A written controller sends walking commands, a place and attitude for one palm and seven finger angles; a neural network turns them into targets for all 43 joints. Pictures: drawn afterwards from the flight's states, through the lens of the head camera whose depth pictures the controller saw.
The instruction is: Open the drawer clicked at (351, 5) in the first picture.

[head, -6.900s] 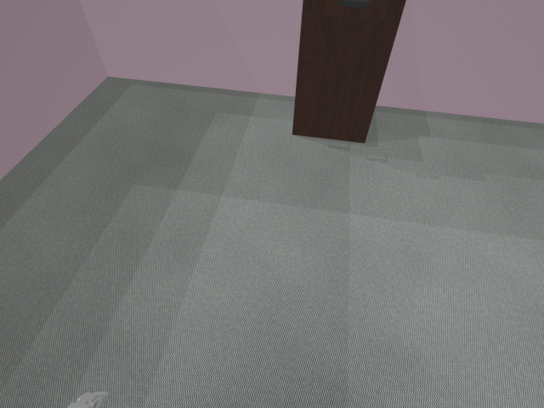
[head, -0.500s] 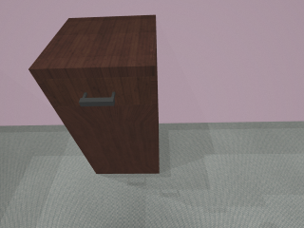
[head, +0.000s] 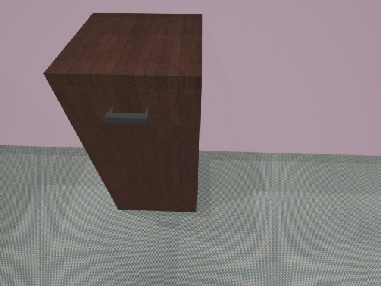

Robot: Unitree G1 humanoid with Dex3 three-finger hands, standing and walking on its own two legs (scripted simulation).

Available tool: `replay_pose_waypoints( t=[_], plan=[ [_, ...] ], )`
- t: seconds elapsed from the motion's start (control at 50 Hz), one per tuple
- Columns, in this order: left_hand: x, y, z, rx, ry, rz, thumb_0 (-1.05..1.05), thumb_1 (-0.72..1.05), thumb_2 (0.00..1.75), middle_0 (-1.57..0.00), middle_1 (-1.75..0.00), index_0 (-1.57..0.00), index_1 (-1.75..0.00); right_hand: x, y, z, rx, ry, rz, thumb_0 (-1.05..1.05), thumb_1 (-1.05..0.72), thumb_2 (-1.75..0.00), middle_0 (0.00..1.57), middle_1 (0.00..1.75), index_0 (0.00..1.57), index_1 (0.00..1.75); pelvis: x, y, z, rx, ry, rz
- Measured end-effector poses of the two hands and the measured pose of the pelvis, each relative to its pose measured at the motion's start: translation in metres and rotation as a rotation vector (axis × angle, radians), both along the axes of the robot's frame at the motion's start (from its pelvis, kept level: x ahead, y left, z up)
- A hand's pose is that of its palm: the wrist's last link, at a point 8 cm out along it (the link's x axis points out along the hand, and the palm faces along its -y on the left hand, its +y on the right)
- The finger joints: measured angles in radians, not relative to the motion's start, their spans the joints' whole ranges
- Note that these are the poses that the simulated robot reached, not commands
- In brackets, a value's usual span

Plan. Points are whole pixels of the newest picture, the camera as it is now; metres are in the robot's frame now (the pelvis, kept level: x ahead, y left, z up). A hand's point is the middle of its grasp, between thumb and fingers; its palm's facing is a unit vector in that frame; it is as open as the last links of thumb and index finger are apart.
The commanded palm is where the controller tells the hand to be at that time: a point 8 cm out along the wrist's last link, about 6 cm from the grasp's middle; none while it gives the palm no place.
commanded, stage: look again from close up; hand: left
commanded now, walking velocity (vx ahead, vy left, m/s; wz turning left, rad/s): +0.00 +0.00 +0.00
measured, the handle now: (128, 113) +0.59 +0.23 -0.01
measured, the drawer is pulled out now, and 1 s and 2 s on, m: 0.00 0.00 0.00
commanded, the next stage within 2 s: shuffle to correct the standing spot in 0.44 s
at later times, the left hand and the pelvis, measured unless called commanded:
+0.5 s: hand out of the picture +0.01 +0.19 -0.17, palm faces +0.03 -0.98 -0.20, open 7.3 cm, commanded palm none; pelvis +0.01 +0.02 +0.00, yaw +0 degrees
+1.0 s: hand out of the picture +0.02 +0.16 -0.19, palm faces +0.10 -0.98 -0.14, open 7.4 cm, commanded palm none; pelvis +0.07 +0.02 -0.01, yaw +1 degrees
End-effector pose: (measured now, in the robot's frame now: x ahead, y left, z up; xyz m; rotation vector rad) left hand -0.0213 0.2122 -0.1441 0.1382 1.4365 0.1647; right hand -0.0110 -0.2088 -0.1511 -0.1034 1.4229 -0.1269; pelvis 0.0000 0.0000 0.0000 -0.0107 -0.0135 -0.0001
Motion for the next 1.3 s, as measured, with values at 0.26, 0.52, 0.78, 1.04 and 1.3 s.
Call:
replay_pose_waypoints(
  t=[0.26,0.52,0.78,1.04,1.3],
  plan=[
    [0.014,0.021,0.001,0.004,-0.058,-0.009,0.00,0.91,0.90,-0.20,-0.30,-0.20,-0.30,0.002,0.025,-0.004,0.020,-0.061,0.019,0.01,-0.92,-0.89,0.19,0.30,0.19,0.30,0.005,0.019,-0.003,0.016,-0.013,0.006],
    [0.026,0.027,0.002,0.009,-0.057,-0.015,0.01,0.92,0.90,-0.20,-0.30,-0.20,-0.30,-0.003,0.029,-0.003,0.016,-0.020,0.011,0.01,-0.91,-0.89,0.19,0.30,0.19,0.30,0.011,0.023,-0.001,0.019,-0.018,0.000],
    [0.022,0.009,-0.007,-0.029,0.011,0.004,0.00,0.91,0.90,-0.20,-0.30,-0.20,-0.30,0.003,0.014,-0.008,0.005,0.033,-0.008,0.01,-0.91,-0.89,0.19,0.30,0.19,0.30,0.036,0.014,-0.009,0.023,-0.001,-0.010],
    [0.047,0.001,-0.013,-0.051,0.051,0.076,0.00,0.91,0.90,-0.20,-0.30,-0.20,-0.30,0.079,0.015,-0.002,-0.048,-0.014,0.044,0.02,-0.92,-0.89,0.19,0.30,0.19,0.30,0.074,0.019,-0.008,0.012,0.008,0.020],
    [0.096,0.029,0.002,0.054,-0.068,0.003,0.01,0.92,0.90,-0.20,-0.30,-0.20,-0.30,0.091,-0.003,-0.002,-0.057,-0.064,0.016,0.02,-0.94,-0.89,0.19,0.30,0.19,0.30,0.065,0.011,-0.004,0.028,0.011,0.004]
  ],
)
